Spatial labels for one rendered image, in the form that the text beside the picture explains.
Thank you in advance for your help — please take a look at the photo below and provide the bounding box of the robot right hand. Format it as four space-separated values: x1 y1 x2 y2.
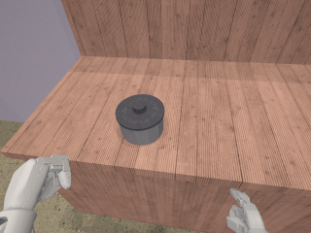
226 188 265 233

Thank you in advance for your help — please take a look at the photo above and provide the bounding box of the robot left forearm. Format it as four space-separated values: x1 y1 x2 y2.
0 208 37 233

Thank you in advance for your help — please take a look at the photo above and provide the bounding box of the lid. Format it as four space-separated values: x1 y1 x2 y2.
115 94 165 131

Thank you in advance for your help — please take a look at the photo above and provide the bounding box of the knob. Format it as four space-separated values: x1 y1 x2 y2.
132 100 146 113

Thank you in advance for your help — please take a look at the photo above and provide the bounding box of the table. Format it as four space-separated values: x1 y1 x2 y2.
0 0 311 233

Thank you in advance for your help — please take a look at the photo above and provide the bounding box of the robot left hand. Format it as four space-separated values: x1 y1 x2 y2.
3 154 72 211

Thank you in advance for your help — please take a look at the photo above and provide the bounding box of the pot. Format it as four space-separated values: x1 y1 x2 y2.
120 119 164 146

